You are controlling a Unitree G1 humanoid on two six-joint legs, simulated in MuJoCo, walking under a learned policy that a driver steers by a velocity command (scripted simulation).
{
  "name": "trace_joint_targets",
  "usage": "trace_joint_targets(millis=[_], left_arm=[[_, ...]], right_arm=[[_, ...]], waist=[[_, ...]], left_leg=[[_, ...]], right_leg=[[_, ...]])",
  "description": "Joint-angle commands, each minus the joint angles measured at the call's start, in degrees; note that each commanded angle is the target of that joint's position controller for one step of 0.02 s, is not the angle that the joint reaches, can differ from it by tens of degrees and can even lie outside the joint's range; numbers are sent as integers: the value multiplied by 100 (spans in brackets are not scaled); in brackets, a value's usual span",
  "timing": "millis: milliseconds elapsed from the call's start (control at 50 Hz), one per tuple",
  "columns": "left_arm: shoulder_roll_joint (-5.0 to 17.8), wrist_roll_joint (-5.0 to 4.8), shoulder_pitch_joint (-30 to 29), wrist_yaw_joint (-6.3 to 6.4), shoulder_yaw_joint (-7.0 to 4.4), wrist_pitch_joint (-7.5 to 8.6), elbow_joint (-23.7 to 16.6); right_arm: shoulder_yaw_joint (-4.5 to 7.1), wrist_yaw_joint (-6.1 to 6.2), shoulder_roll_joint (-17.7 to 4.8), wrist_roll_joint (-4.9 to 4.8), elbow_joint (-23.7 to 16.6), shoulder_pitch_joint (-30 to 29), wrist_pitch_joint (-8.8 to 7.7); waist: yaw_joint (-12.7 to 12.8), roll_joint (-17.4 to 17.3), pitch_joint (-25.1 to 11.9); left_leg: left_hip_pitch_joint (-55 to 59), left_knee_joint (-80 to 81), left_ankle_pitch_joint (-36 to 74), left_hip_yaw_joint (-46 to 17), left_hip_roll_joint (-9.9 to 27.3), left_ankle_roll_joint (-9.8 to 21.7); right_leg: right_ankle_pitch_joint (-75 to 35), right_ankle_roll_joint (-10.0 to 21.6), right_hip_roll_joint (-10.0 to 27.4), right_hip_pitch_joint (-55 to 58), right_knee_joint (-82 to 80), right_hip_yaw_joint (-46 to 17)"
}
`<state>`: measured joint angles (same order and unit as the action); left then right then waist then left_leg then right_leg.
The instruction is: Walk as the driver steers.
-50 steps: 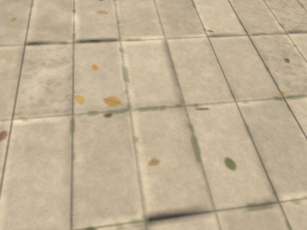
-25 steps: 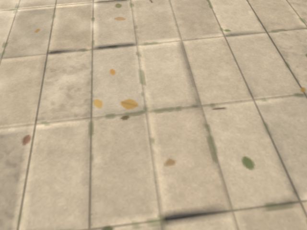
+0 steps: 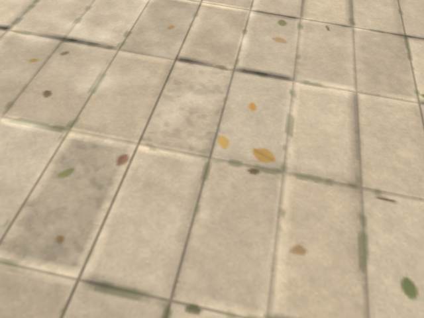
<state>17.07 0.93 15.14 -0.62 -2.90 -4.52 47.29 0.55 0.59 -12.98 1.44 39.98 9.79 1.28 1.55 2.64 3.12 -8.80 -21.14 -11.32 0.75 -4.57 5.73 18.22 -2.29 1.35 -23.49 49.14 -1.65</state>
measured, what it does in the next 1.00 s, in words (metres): walks ahead: right foot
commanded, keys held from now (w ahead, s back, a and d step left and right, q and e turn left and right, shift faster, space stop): w+e+shift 0.36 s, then w+shift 0.16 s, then w+q+shift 0.48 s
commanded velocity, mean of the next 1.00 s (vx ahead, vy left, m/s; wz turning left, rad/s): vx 0.76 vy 0.00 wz -0.11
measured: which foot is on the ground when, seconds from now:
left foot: down 0.00-0.52, up 0.54-1.00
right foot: up 0.00-0.52, down 0.54-1.00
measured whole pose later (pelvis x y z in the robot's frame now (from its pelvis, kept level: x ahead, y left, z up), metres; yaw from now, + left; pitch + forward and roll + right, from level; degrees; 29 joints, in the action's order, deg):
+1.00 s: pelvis +0.55 -0.35 -0.04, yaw -9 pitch -1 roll -1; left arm 11.9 1.7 25.5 2.8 -0.8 4.6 54.7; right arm 0.9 -3.9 -15.1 0.3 46.2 6.9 -1.3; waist -1.2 -2.3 3.1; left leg -32.8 -39.4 0.7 11.9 -3.2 11.2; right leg 19.7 -0.4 -4.4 14.3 26.2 17.9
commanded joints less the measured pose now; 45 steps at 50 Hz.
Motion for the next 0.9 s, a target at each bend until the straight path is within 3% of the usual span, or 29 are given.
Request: trace_joint_targets(millis=[20, 60, 80, 140, 240, 320, 400, 440, 460, 480, 500, 520, 540, 560, 580, 600, 620, 640, 660, 680, 700, 740, 780, 840, 900], left_arm=[[593, 46, -341, -54, -115, 95, -416], [763, 78, -641, -166, -187, 136, -562], [737, 73, -720, -216, -203, 167, -588], [500, 33, -639, -299, -211, 280, -555], [349, 31, -972, -436, -203, 309, -793], [345, 55, -1356, -550, -164, 308, -1038], [282, 81, -1921, -610, -58, 370, -1289], [224, 117, -2019, -591, 6, 413, -1310], [213, 134, -1890, -551, 23, 428, -1258], [293, 141, -1640, -479, -7, 442, -1167], [442, 116, -969, -390, -85, 477, -985], [601, 116, 219, -310, -195, 537, -625], [1013, 201, 1399, -230, -391, 565, -194], [1873, 264, 1336, -97, -534, 593, -180], [1934, 157, 1570, -58, -532, 670, -343], [1640, 238, 1236, -15, -477, 718, -146], [1280, 226, 910, 5, -394, 792, -105], [917, 200, 377, -22, -293, 860, -154], [630, 131, 106, -30, -187, 924, -191], [382, 98, 82, -44, -108, 992, -162], [262, 64, 150, -48, -72, 1069, -84], [290, 15, 308, -66, -77, 1175, 68], [154, 34, 438, -91, -34, 1237, 151], [76, 17, 818, 7, 50, 1253, 314], [325, -7, 725, 188, 73, 1215, 314]], right_arm=[[345, 64, -1253, 49, -48, 563, -36], [397, 27, -1332, 47, 15, 758, -56], [400, 29, -1276, 46, 36, 766, -107], [418, 72, -1131, 60, 130, 736, -332], [460, 43, -1092, 34, 323, 875, -571], [500, 24, -1197, 59, 503, 1037, -680], [473, 0, -1172, 126, 763, 1329, -755], [445, -16, -1180, 128, 924, 1438, -745], [432, -22, -1233, 103, 979, 1394, -731], [443, -27, -1377, 71, 1050, 1421, -709], [470, -42, -1589, 67, 1107, 1395, -652], [486, -58, -1760, -1, 1077, 1217, -580], [414, -64, -1627, 4, 1016, 1192, -595], [170, -213, -529, -59, 636, 1388, -628], [228, -188, -868, -182, 434, 780, -727], [287, -154, -978, -298, 334, 249, -745], [239, -144, -844, -281, 451, 562, -760], [255, -174, -846, -176, 645, 797, -699], [242, -220, -736, -75, 819, 1185, -577], [241, -281, -662, -51, 936, 1324, -451], [257, -339, -612, -86, 936, 1247, -360], [247, -406, -452, -129, 839, 832, -246], [204, -423, -372, -179, 674, 277, -246], [144, -466, -365, -168, 440, -355, -310], [64, -499, -392, -134, 312, -511, -340]], waist=[[-488, -1063, -205], [-588, -1018, 71], [-571, -879, 227], [-420, -532, 235], [-462, -564, 102], [-493, -647, 298], [-605, -600, 715], [-580, -569, 845], [-459, -585, 792], [-300, -664, 552], [94, -785, 101], [750, -759, -521], [1300, -413, -1210], [698, 1587, -1630], [1073, 760, -2393], [872, 20, -1260], [426, -193, -654], [66, -308, -437], [-208, -12, -345], [-294, 125, -283], [-333, 44, -107], [-323, -38, 282], [-227, 57, 537], [-125, 80, 550], [-344, 55, 384]], left_leg=[[341, 994, -646, -1075, 1803, 599], [802, 1569, -2828, -1840, 2269, 761], [1031, 1717, -3111, -1996, 2409, 774], [1600, 1795, -2627, -1594, 2473, 621], [1608, 1803, -2007, -565, 2446, 428], [1471, 1843, -1710, 165, 2476, 261], [1320, 2027, -1236, 892, 2409, 159], [1274, 2044, -421, 1247, 2357, 163], [1192, 1858, 824, 1468, 2310, 146], [1244, 1352, 2775, 1623, 2294, 156], [1253, 302, 4704, 1720, 2317, 188], [715, -1288, 5646, 1856, 2235, 169], [-748, -3252, 4232, 1757, 1968, 55], [-3108, -5652, -1963, 1253, 986, -239], [-3290, -6614, -1924, -775, 414, -110], [-3852, -6641, -935, -940, 564, -6], [-3638, -6145, -392, -750, 911, 14], [-3257, -5771, -90, -676, 1156, -23], [-2871, -5573, 118, -678, 1271, -81], [-2648, -5516, 195, -666, 1341, -126], [-2761, -5467, 307, -670, 1328, -147], [-3217, -5203, 728, -560, 1276, -175], [-3308, -4524, 1272, -195, 1092, -129], [-3521, -3699, 1703, 506, 811, 22], [-2665, -2399, 1812, 1149, 391, 234]], right_leg=[[278, 118, -127, -255, -101, 131], [325, 224, 18, -1221, 125, -7], [266, 265, 70, -1656, 251, -104], [-56, 344, 187, -2374, 599, -210], [-548, 310, 395, -2711, 869, -6], [-947, 391, 595, -2828, 702, 107], [-1045, 722, 638, -2584, 55, 414], [-843, 944, 485, -2113, -402, 659], [-642, 1090, 286, -1565, -641, 851], [-348, 1233, -45, -912, -698, 1085], [50, 1349, -453, -28, -661, 1245], [-32, 1440, -778, 1541, -1044, 1285], [237, 1412, -569, 3584, -1275, 559], [2849, 1546, 1489, 4864, -2426, -2670], [3143, 1438, 1966, 4589, -3457, -4441], [2065, 1203, 1927, 3853, -3463, -3335], [1218, 1124, 1858, 2933, -3394, -2584], [785, 952, 1583, 2274, -3467, -1995], [557, 806, 1395, 1758, -3667, -1477], [415, 726, 1314, 1436, -3857, -1157], [88, 604, 1215, 1365, -4018, -833], [-803, 335, 1023, 1338, -4288, -18], [-2051, 136, 675, 1307, -4425, 825], [-4181, 80, 531, 1985, -4372, 1451], [-6578, -67, 587, 2402, -4052, 1847]])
